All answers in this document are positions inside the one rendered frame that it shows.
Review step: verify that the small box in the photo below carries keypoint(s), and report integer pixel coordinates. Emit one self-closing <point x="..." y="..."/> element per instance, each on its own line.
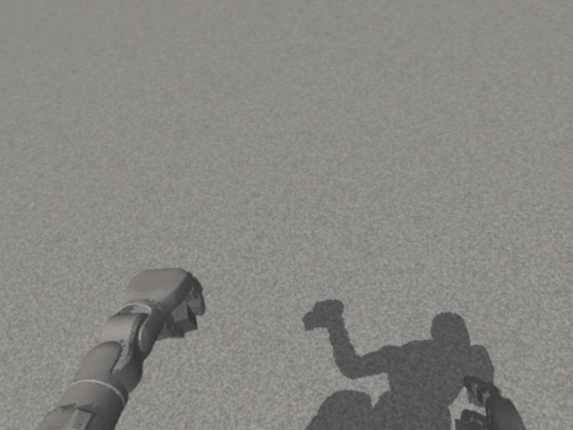
<point x="184" y="317"/>

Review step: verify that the right robot hand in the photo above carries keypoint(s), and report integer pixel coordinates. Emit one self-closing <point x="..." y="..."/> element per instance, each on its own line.
<point x="501" y="413"/>

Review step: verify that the left robot hand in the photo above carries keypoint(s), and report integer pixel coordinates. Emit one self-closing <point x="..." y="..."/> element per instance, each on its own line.
<point x="167" y="289"/>

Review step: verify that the left robot arm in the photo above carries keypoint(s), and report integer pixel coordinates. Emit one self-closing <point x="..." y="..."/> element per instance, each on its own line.
<point x="98" y="393"/>

